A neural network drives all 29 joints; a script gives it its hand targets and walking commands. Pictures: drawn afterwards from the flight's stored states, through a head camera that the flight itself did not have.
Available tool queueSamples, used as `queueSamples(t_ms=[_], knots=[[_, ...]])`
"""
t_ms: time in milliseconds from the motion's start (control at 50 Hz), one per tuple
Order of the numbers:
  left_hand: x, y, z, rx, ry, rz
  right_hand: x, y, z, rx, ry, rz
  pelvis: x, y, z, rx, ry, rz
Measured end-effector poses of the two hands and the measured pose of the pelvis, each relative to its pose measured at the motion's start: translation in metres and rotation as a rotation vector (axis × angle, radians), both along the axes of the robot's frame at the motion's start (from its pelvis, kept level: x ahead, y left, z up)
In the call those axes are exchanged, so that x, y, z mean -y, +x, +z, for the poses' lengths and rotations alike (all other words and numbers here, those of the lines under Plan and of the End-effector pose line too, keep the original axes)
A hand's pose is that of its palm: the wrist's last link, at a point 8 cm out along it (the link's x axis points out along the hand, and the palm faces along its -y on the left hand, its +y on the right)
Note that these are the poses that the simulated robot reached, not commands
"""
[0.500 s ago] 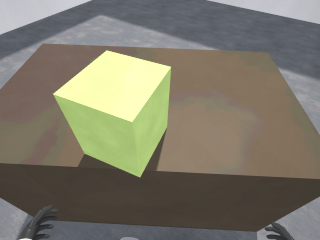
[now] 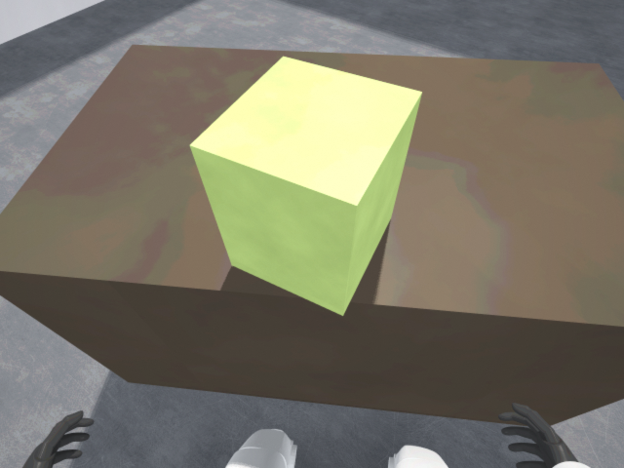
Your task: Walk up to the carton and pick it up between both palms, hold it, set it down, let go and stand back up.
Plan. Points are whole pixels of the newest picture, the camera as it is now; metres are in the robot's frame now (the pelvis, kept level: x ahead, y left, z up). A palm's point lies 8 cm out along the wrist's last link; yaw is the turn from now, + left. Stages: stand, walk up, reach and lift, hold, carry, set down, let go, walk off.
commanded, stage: walk up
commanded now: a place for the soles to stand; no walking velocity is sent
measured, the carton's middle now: (314, 190) +0.46 +0.02 +0.07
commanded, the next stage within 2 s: none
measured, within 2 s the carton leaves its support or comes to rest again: neither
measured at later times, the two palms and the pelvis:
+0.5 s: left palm out of the picture +0.07 +0.41 -0.06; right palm out of the picture +0.11 -0.23 -0.06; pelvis -0.03 +0.06 +0.01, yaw +3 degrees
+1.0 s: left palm out of the picture +0.05 +0.36 -0.01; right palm out of the picture +0.09 -0.28 -0.10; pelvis -0.03 +0.01 +0.01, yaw +3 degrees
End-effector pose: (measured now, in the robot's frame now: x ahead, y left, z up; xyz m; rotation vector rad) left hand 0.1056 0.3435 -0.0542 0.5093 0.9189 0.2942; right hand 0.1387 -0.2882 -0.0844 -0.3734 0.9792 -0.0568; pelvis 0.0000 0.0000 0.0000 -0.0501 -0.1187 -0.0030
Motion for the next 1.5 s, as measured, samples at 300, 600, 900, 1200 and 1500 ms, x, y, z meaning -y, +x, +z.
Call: queueSamples(t_ms=[300, 600, 900, 1200, 1500], knots=[[-0.077, -0.029, -0.01, -0.037, -0.038, 0.051, -0.064, -0.028, 0.02, -0.049, -0.101, 0.011, -0.071, -0.017, 0.009, -0.017, -0.023, 0.05], [-0.049, -0.038, 0.007, 0.002, 0.0, 0.048, -0.036, -0.033, 0.011, 0.011, -0.069, 0.007, -0.04, -0.029, 0.006, -0.006, 0.027, 0.051], [-0.006, -0.052, 0.044, 0.055, 0.085, 0.034, -0.003, -0.036, -0.014, 0.018, 0.047, 0.021, 0.001, -0.034, 0.007, -0.005, 0.086, 0.056], [-0.035, -0.046, 0.018, 0.038, 0.01, 0.038, -0.024, -0.055, -0.008, -0.046, -0.011, -0.003, -0.032, -0.029, 0.004, -0.016, 0.042, 0.053], [-0.032, -0.028, 0.014, 0.026, -0.01, 0.016, -0.027, -0.02, 0.001, -0.008, -0.02, 0.007, -0.033, -0.015, 0.006, -0.044, 0.042, 0.052]])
